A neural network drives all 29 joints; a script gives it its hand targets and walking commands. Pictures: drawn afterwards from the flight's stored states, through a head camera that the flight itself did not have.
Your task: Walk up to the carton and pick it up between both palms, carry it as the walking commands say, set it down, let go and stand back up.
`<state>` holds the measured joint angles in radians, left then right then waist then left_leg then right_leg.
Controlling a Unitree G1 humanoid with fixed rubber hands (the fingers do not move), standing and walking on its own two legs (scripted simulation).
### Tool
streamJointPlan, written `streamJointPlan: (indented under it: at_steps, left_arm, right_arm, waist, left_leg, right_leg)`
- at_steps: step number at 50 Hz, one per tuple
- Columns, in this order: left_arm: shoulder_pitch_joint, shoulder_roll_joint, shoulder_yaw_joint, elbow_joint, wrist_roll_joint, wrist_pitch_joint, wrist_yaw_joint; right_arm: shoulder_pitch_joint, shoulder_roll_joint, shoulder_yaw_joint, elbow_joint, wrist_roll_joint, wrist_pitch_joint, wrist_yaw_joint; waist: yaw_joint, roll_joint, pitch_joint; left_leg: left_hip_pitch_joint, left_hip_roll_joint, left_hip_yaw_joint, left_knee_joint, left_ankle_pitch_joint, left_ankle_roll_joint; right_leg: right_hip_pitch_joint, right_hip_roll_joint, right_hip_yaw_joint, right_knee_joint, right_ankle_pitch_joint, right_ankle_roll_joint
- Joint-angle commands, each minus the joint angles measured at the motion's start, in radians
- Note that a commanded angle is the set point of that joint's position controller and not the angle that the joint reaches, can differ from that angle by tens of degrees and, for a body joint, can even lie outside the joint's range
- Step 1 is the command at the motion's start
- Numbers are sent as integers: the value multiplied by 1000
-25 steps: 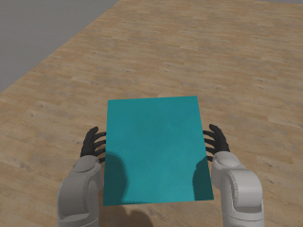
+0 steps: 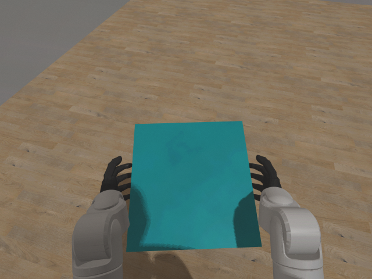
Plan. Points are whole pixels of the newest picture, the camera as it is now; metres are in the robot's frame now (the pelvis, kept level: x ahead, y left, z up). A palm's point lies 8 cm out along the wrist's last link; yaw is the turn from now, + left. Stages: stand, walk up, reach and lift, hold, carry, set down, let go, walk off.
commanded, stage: carry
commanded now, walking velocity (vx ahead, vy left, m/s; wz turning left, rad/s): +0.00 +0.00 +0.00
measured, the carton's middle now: (190, 189) +0.32 +0.01 +0.01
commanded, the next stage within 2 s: none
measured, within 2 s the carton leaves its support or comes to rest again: neither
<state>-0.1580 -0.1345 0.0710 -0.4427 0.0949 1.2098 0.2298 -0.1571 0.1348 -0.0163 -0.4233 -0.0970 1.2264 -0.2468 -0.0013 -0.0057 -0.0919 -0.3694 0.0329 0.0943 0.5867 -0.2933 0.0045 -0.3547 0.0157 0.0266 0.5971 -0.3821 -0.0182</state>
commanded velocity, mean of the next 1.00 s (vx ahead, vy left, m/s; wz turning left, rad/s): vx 0.00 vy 0.00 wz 0.00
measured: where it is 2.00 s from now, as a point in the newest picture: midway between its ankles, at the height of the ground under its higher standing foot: (177, 188)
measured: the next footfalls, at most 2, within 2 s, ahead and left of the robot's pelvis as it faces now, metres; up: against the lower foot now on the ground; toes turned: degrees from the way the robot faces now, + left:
right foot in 0.16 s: +0.05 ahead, -0.12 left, +0.00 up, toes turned +2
left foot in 0.36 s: +0.14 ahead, +0.12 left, +0.00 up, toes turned +6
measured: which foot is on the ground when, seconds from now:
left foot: down 0.00-0.20, up 0.22-0.34, down 0.36-0.62, up 0.64-0.72, down 0.74-1.00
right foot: down 0.00-0.02, up 0.04-0.14, down 0.16-0.36, up 0.38-0.54, down 0.56-0.76, up 0.78-0.92, down 0.94-1.00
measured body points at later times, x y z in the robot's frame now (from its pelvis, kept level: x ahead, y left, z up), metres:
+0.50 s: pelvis +0.18 +0.04 -0.01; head +0.19 +0.05 +0.44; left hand +0.46 +0.20 +0.08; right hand +0.45 -0.11 +0.08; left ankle +0.10 +0.11 -0.73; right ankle +0.08 -0.11 -0.70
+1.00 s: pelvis +0.35 +0.05 -0.02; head +0.36 +0.04 +0.43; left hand +0.63 +0.21 +0.06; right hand +0.63 -0.10 +0.05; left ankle +0.23 +0.13 -0.71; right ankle +0.28 -0.09 -0.73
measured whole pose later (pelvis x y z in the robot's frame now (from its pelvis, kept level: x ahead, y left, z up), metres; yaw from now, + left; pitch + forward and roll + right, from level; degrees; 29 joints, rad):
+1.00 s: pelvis +0.35 +0.05 -0.02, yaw +1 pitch +6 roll -1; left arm -0.16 -0.13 0.07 -0.29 0.09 1.13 0.21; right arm -0.14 0.13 -0.04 -0.33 -0.14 1.19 -0.22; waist 0.00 0.04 -0.11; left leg -0.31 0.01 0.10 0.83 -0.47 0.05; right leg -0.35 -0.01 0.02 0.72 -0.46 0.02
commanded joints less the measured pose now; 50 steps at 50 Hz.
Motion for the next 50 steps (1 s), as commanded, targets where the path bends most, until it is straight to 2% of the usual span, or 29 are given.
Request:
streamJointPlan:
  at_steps: [1, 3, 5, 7, 8, 10, 13, 14, 15, 16, 17, 18, 19, 23, 25, 27, 28, 29, 31, 33, 34, 36, 38, 42, 44, 46, 47, 48, 50]
  left_arm:
    - [-477, -992, -636, -119, -404, -45, -243]
    - [-497, -1010, -654, -177, -423, -50, -242]
    - [-469, -997, -630, -127, -402, -47, -245]
    - [-418, -996, -619, -108, -404, -36, -244]
    - [-407, -995, -613, -85, -400, -30, -243]
    - [-418, -1012, -619, -74, -399, -25, -242]
    - [-434, -1008, -627, -99, -399, -24, -237]
    - [-431, -997, -630, -94, -399, -25, -238]
    - [-433, -985, -631, -99, -399, -26, -237]
    - [-464, -978, -645, -127, -409, -25, -235]
    - [-484, -973, -650, -119, -403, -22, -235]
    - [-456, -989, -660, -103, -399, -23, -234]
    - [-462, -1016, -664, -90, -395, -28, -239]
    - [-449, -928, -570, 30, -333, -50, -239]
    - [-448, -969, -606, -33, -362, -53, -238]
    - [-431, -979, -619, -77, -380, -47, -239]
    - [-412, -985, -616, -79, -383, -45, -241]
    - [-402, -1001, -618, -78, -381, -42, -239]
    - [-438, -1015, -630, -102, -392, -46, -239]
    - [-431, -1008, -632, -121, -399, -40, -238]
    - [-420, -979, -616, -97, -387, -43, -236]
    - [-477, -975, -651, -136, -401, -35, -232]
    - [-429, -968, -644, -50, -376, -41, -232]
    - [-450, -861, -538, 114, -295, -83, -249]
    - [-465, -880, -537, 109, -300, -106, -254]
    - [-453, -908, -553, 64, -317, -118, -256]
    - [-446, -918, -553, 56, -325, -121, -257]
    - [-464, -974, -601, -38, -364, -115, -253]
    - [-497, -1022, -629, -112, -388, -107, -252]
  right_arm:
    - [-414, 1014, 523, -148, 387, -74, 254]
    - [-436, 1039, 553, -202, 400, -77, 252]
    - [-426, 999, 545, -174, 379, -70, 251]
    - [-424, 983, 580, -191, 386, -56, 248]
    - [-420, 984, 593, -193, 393, -48, 248]
    - [-448, 983, 597, -192, 395, -40, 249]
    - [-452, 980, 569, -189, 400, -49, 256]
    - [-417, 978, 559, -161, 391, -53, 258]
    - [-401, 963, 540, -149, 383, -57, 261]
    - [-400, 972, 532, -139, 393, -60, 259]
    - [-413, 971, 518, -131, 401, -57, 259]
    - [-412, 971, 526, -143, 400, -57, 262]
    - [-442, 989, 537, -154, 393, -62, 268]
    - [-451, 917, 482, -45, 340, -75, 268]
    - [-442, 942, 534, -121, 367, -77, 265]
    - [-423, 951, 565, -159, 380, -65, 260]
    - [-428, 957, 580, -170, 391, -61, 260]
    - [-434, 982, 603, -183, 403, -57, 259]
    - [-471, 989, 599, -197, 401, -60, 257]
    - [-474, 988, 581, -218, 406, -64, 254]
    - [-430, 959, 553, -165, 391, -71, 261]
    - [-419, 970, 538, -152, 405, -70, 258]
    - [-394, 950, 507, -90, 375, -69, 266]
    - [-457, 853, 445, 43, 297, -106, 267]
    - [-485, 859, 470, 17, 303, -127, 271]
    - [-466, 878, 515, -34, 325, -133, 270]
    - [-486, 889, 530, -49, 339, -133, 270]
    - [-485, 957, 586, -127, 387, -124, 272]
    - [-507, 1003, 610, -171, 402, -111, 266]
  waist:
    - [-29, 294, -433]
    - [-27, 301, -380]
    - [3, 232, -398]
    - [25, -79, -438]
    - [22, -328, -407]
    - [30, -298, -326]
    - [12, -181, -252]
    - [-15, -141, -297]
    - [-34, -41, -400]
    - [-20, 261, -396]
    - [-12, 343, -359]
    - [-8, 257, -384]
    - [-12, 206, -337]
    - [-2, 287, -283]
    - [9, 235, -344]
    - [10, 17, -422]
    - [25, -185, -428]
    - [34, -378, -379]
    - [31, -284, -303]
    - [6, -203, -277]
    - [-31, -58, -369]
    - [-18, 381, -354]
    - [-10, 197, -348]
    - [-10, 253, -257]
    - [9, 237, -277]
    - [13, 27, -371]
    - [29, -183, -391]
    - [24, -340, -361]
    - [21, -266, -280]
  left_leg:
    - [824, 266, -200, 79, 1716, 141]
    - [782, 236, -161, 92, 1593, 121]
    - [543, 171, -58, 183, 1398, 57]
    - [41, 52, 11, 450, 603, -8]
    - [-286, -60, 43, 572, -250, -16]
    - [-499, -34, -39, 462, -452, 20]
    - [-275, -42, 57, -1, -192, 37]
    - [-33, -55, 87, -161, 79, 28]
    - [309, 28, -20, -157, 643, 47]
    - [557, 216, -264, -24, 1470, 136]
    - [597, 284, -332, 28, 1748, 182]
    - [567, 305, -307, 23, 1683, 206]
    - [529, 282, -247, 4, 1518, 198]
    - [483, 210, -151, 46, 1427, 114]
    - [408, 168, -94, 135, 1328, 60]
    - [164, 83, -37, 349, 849, 0]
    - [-70, 4, 7, 491, 421, -20]
    - [-372, -65, 19, 532, -259, -30]
    - [-493, -37, -18, 326, -415, 19]
    - [-229, -60, 62, -81, -194, 35]
    - [153, -6, 14, -195, 393, 47]
    - [670, 261, -322, 47, 1779, 165]
    - [593, 286, -278, 10, 1626, 183]
    - [468, 208, -159, 35, 1422, 128]
    - [392, 171, -105, 101, 1390, 75]
    - [156, 83, -49, 351, 872, -2]
    - [-77, -13, -1, 542, 336, -27]
    - [-293, -80, -21, 608, -354, -26]
    - [-424, -31, -81, 396, -458, 18]
  right_leg:
    - [-343, 44, -152, 133, -178, 12]
    - [-326, 45, -174, -10, -67, 20]
    - [10, 18, -137, -185, 356, 25]
    - [495, -159, 99, -21, 1438, -63]
    - [715, -298, 251, 51, 1997, -164]
    - [801, -307, 279, 70, 1819, -193]
    - [591, -189, 80, 111, 1491, -80]
    - [434, -153, 0, 196, 1379, -48]
    - [194, -104, -46, 340, 979, 1]
    - [-146, -3, -85, 474, 154, 45]
    - [-246, 15, -59, 484, -225, 29]
    - [-203, -10, -29, 434, -256, 4]
    - [-189, -18, -61, 277, -239, 3]
    - [-106, 7, -119, -4, -34, 27]
    - [98, -7, -85, -117, 376, 18]
    - [389, -129, 60, 27, 1195, -59]
    - [567, -221, 145, 95, 1628, -124]
    - [759, -290, 251, 110, 1886, -190]
    - [796, -283, 234, 101, 1708, -152]
    - [598, -181, 44, 196, 1598, -59]
    - [333, -129, -52, 365, 1258, -4]
    - [-321, 25, -102, 553, -234, 55]
    - [-262, -21, -48, 395, -251, 2]
    - [-172, -5, -130, 113, -109, 22]
    - [1, 2, -110, -79, 157, 16]
    - [315, -120, 68, -18, 1033, -66]
    - [507, -245, 197, 55, 1592, -160]
    - [630, -339, 299, 66, 1823, -237]
    - [676, -311, 275, 59, 1606, -183]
